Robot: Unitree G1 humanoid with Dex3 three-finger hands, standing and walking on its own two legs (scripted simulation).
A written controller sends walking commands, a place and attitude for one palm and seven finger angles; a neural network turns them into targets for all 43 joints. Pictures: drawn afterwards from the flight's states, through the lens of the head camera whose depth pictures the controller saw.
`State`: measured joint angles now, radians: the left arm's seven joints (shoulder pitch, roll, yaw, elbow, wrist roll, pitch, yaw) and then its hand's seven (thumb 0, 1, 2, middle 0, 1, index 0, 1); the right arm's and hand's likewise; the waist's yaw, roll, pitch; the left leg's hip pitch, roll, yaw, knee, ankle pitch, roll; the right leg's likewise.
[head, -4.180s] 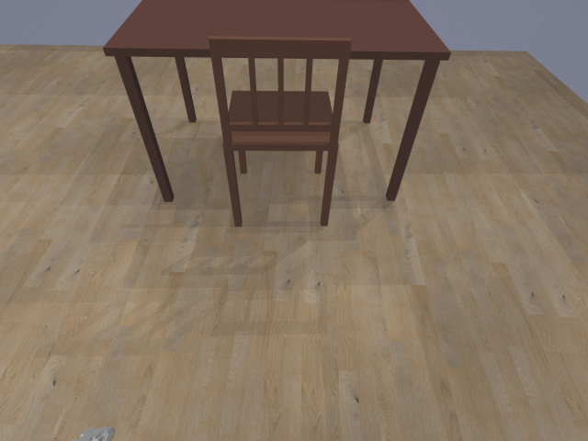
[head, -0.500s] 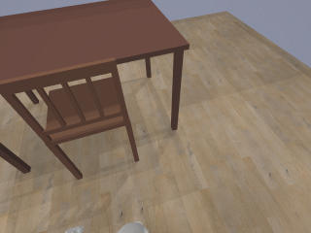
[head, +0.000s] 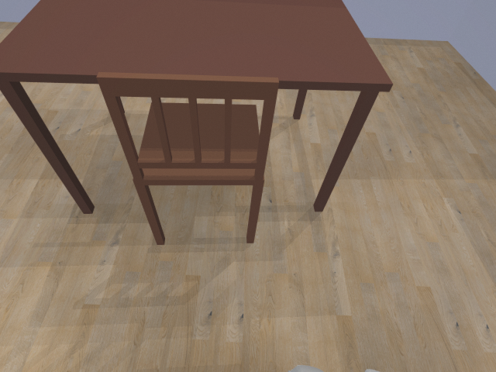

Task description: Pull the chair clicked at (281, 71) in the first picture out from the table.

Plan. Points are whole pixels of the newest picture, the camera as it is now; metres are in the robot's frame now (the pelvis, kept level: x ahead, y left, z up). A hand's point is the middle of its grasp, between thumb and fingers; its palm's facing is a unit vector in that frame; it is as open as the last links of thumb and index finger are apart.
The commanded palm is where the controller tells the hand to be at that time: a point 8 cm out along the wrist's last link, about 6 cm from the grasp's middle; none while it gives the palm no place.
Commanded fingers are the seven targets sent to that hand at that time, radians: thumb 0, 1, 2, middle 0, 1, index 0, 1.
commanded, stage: take the last steps up to it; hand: left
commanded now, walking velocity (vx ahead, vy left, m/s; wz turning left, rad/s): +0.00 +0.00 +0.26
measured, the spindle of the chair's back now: (195, 131) +0.71 +0.20 -0.11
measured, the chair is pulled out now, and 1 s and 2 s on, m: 0.00 0.00 0.00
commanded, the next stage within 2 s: come to a stop and stand still in 0.96 s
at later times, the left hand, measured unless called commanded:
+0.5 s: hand out of the picture -0.02 +0.14 -0.17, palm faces +0.16 -0.98 -0.15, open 7.4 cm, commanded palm none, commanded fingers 0.00 0.90 0.90 -0.20 -0.30 -0.20 -0.30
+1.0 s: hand (162, 287) +0.29 +0.20 -0.17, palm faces +0.05 -0.97 -0.22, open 7.4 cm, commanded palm none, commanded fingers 0.00 0.90 0.90 -0.20 -0.30 -0.20 -0.30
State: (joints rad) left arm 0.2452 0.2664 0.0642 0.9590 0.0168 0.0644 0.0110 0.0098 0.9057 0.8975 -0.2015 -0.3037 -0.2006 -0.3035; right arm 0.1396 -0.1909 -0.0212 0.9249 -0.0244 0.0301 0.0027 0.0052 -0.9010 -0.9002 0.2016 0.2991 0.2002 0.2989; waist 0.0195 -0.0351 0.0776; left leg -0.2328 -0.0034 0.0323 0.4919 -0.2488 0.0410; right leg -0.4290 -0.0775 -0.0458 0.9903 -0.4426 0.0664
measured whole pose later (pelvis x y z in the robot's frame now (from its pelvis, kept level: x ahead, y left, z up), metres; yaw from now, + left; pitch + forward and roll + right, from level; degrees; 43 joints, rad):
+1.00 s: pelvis +0.21 +0.00 -0.01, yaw +3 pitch -1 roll +2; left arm 0.16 0.19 0.06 1.00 0.03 -0.03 -0.02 0.01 0.91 0.90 -0.20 -0.30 -0.20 -0.30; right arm 0.38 -0.12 -0.04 1.12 -0.03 -0.03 -0.01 0.01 -0.90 -0.90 0.20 0.30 0.20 0.30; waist -0.04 -0.01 0.04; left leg -0.06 0.07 0.15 0.49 -0.40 -0.04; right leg -0.37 -0.07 -0.10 0.57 -0.19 -0.02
